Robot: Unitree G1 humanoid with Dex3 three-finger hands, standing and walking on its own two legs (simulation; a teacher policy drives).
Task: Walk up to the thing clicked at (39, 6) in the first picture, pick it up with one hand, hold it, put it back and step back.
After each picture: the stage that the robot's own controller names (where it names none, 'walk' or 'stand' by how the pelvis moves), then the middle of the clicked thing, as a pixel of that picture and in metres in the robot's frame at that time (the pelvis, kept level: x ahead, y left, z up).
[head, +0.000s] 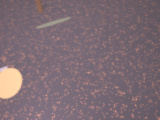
stand; (38, 3) +2.08 +0.67 -0.65
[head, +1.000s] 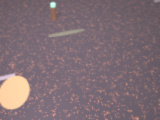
walk; (53, 12) +2.01 +0.35 -0.64
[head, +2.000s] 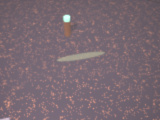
walk; (67, 26) +1.42 +0.19 -0.65
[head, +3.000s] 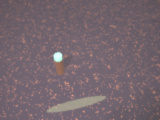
walk; (59, 64) +0.91 +0.22 -0.65
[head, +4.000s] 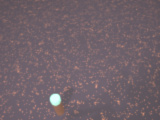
walk; (57, 105) +0.53 +0.23 -0.64
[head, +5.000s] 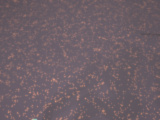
stand; out of the picture +0.32 +0.33 -0.62
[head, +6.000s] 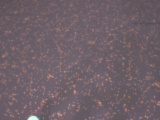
stand; out of the picture +0.31 +0.36 -0.64
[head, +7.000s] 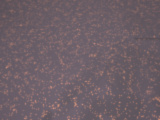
walk; out of the picture +0.30 +0.36 -0.66
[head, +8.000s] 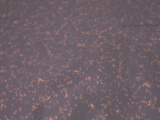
walk; out of the picture +0.30 +0.37 -0.63
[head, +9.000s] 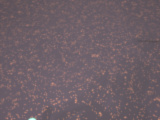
walk; out of the picture +0.37 +0.38 -0.62
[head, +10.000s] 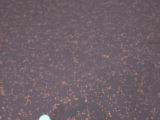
stand; out of the picture +0.41 +0.30 -0.65
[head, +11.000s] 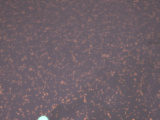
stand; out of the picture +0.39 +0.30 -0.66
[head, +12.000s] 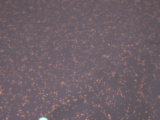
stand; out of the picture +0.38 +0.30 -0.66
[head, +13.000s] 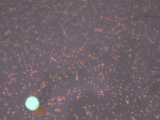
go down; (36, 107) +0.39 +0.31 -0.58
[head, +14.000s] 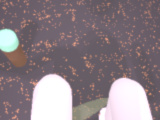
go down; (13, 51) +0.44 +0.33 -0.24
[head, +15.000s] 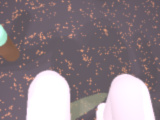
close in; (3, 45) +0.43 +0.34 -0.22
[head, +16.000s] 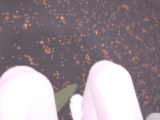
close in; out of the picture +0.41 +0.36 -0.15
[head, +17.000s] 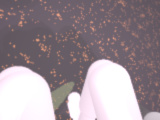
close; out of the picture +0.40 +0.36 -0.16
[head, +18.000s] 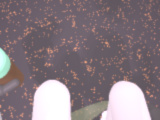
lift; (4, 72) +0.32 +0.28 -0.03
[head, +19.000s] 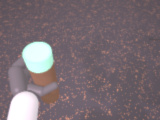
hold; (45, 78) +0.33 +0.15 +0.07
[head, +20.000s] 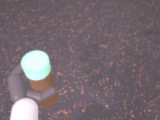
hold; (43, 83) +0.33 +0.16 +0.03
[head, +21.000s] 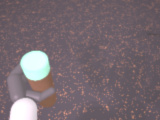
hold; (42, 83) +0.33 +0.16 +0.03
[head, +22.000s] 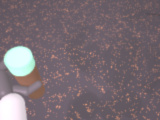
crouch; (29, 77) +0.35 +0.20 -0.01
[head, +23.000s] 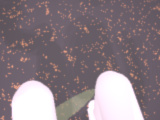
lower; out of the picture +0.47 +0.30 -0.04
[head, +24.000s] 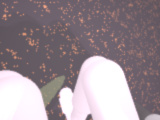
lower; out of the picture +0.42 +0.37 -0.16
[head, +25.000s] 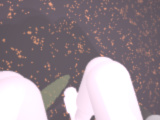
lower; out of the picture +0.41 +0.36 -0.16
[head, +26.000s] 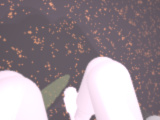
lower; out of the picture +0.41 +0.36 -0.16
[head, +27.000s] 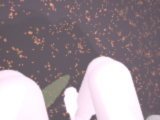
lower; out of the picture +0.40 +0.36 -0.16
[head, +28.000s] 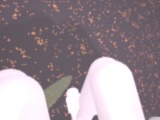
open; out of the picture +0.41 +0.36 -0.16
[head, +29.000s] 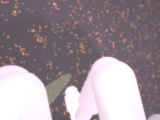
rise; out of the picture +0.39 +0.36 -0.16
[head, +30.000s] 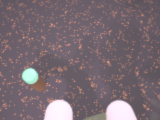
walk; (35, 81) +0.42 +0.29 -0.43
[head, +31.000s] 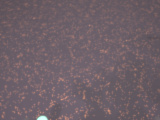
stand; out of the picture +0.38 +0.28 -0.60
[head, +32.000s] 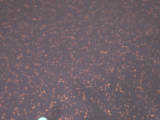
stand; out of the picture +0.37 +0.28 -0.60
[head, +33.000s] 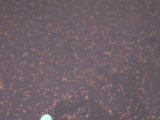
stand; out of the picture +0.38 +0.27 -0.63
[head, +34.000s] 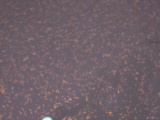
stand; out of the picture +0.39 +0.28 -0.66
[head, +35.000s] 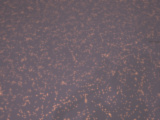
stand; out of the picture +0.36 +0.28 -0.66
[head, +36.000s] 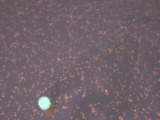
walk; (46, 107) +0.40 +0.25 -0.63
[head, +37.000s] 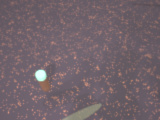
walk; (43, 81) +0.59 +0.32 -0.64
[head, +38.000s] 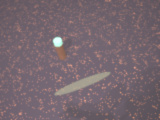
walk; (60, 49) +0.92 +0.30 -0.63
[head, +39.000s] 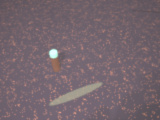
stand; (55, 61) +0.97 +0.29 -0.65
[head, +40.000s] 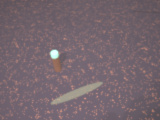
stand; (56, 61) +1.01 +0.30 -0.66
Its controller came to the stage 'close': yes
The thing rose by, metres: 0.67
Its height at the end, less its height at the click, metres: +0.00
